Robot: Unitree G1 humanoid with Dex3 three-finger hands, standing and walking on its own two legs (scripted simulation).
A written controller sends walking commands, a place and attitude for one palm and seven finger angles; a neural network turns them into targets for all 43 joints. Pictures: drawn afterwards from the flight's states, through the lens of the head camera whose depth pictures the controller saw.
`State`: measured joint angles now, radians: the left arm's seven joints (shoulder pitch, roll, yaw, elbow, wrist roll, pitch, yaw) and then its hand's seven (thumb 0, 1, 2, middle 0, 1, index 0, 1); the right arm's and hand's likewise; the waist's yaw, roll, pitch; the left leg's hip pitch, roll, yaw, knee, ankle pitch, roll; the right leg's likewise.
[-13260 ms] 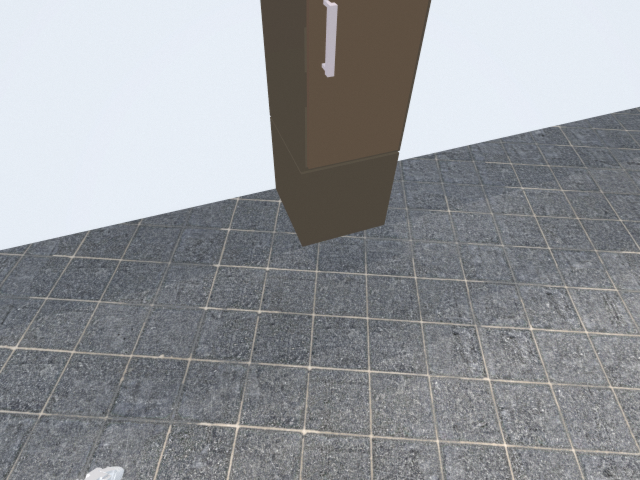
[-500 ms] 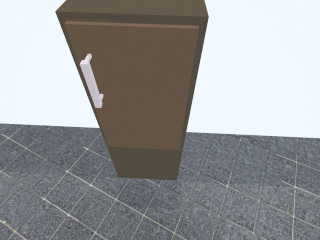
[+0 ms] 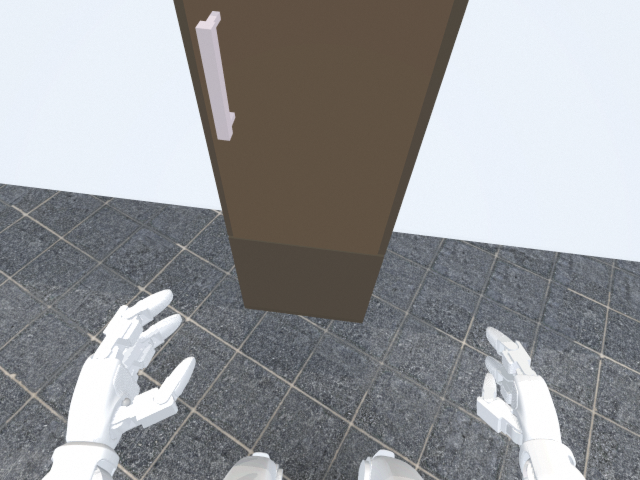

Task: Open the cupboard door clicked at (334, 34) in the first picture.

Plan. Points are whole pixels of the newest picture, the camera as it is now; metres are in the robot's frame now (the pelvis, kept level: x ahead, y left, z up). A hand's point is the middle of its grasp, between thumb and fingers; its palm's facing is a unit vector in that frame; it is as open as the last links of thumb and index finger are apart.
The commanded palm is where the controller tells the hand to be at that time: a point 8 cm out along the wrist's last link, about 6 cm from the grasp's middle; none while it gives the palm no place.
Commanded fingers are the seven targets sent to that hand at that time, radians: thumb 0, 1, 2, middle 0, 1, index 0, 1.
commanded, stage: raise the hand with hooked fingers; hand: left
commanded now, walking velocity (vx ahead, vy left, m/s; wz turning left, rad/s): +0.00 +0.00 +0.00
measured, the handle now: (220, 80) +0.61 +0.22 +0.15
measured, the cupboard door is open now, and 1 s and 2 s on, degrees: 0 0 0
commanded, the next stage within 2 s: move the hooked fingers beside the handle in 1.58 s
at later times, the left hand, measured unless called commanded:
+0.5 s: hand (125, 299) +0.27 +0.24 +0.10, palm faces +0.02 -1.00 -0.07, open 12.1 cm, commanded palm +0.24 +0.29 +0.11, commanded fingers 0.00 -0.31 0.38 -0.29 -1.08 -0.29 -1.08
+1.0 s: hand (73, 222) +0.32 +0.29 +0.16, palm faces +0.06 -1.00 -0.05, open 13.9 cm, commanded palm +0.29 +0.33 +0.17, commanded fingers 0.00 -0.50 0.30 -0.30 -1.20 -0.30 -1.20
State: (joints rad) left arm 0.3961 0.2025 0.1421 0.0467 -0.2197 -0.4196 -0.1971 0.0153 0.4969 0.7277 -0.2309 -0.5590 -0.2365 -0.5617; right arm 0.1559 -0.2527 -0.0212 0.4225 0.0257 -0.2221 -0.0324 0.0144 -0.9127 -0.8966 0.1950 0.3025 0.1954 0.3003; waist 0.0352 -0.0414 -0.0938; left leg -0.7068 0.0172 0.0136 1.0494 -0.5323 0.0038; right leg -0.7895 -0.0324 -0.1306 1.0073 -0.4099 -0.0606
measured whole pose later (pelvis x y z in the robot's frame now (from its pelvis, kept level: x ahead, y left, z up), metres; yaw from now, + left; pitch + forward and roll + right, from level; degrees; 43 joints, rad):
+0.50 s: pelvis +0.02 +0.03 +0.03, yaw -1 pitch +8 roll -1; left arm 0.23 0.29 0.27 0.06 -0.29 -0.29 -0.29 0.00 -0.09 0.48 -0.27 -0.93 -0.28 -0.94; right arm 0.30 -0.28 0.02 0.59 0.04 -0.27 -0.06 0.02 -0.91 -0.90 0.20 0.30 0.20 0.30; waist -0.01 0.01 -0.06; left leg -0.53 0.00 0.04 0.86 -0.47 0.03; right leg -0.61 -0.03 -0.11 0.80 -0.34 -0.02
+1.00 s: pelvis +0.03 +0.02 +0.05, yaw +0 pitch +3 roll -1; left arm -0.05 0.40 0.42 0.30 -0.33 -0.13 -0.45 -0.01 -0.49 0.31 -0.30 -1.19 -0.30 -1.19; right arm 0.25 -0.26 0.07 0.61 0.04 -0.24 -0.09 0.02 -0.91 -0.90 0.20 0.30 0.20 0.30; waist 0.03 0.03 -0.03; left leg -0.33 0.01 0.02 0.67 -0.41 0.02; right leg -0.40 -0.01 -0.12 0.62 -0.28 -0.03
